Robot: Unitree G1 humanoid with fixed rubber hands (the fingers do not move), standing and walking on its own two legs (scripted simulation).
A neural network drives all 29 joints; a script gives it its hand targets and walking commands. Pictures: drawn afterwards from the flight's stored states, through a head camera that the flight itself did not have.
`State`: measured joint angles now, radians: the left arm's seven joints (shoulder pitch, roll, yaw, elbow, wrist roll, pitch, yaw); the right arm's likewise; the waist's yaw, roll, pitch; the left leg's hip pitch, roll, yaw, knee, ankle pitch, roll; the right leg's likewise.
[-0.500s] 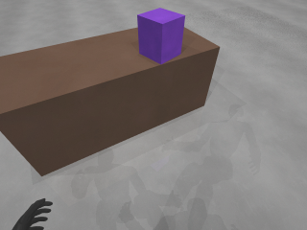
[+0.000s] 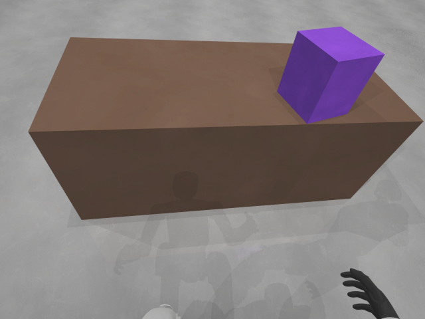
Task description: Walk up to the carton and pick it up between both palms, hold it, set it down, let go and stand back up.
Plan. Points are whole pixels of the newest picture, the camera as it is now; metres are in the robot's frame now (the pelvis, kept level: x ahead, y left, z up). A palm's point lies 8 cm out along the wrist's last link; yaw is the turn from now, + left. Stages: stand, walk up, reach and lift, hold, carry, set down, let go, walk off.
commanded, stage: walk up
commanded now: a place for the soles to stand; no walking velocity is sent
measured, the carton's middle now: (324, 75) +0.95 -0.38 -0.02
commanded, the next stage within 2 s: none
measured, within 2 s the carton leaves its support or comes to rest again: neither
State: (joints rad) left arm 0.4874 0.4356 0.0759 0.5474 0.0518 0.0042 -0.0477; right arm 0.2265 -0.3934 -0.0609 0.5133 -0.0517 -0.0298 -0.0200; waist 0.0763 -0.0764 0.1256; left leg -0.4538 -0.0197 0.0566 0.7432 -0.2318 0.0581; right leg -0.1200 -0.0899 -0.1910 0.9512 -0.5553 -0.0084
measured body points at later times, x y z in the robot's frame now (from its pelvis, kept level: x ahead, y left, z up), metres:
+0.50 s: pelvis +0.18 -0.14 -0.01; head +0.18 -0.14 +0.44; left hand +0.27 +0.19 -0.06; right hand +0.32 -0.48 -0.07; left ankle +0.13 +0.04 -0.64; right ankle +0.26 -0.26 -0.70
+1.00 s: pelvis +0.32 -0.22 +0.01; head +0.32 -0.18 +0.46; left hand +0.40 +0.11 -0.08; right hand +0.43 -0.56 -0.02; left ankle +0.32 -0.07 -0.70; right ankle +0.41 -0.36 -0.65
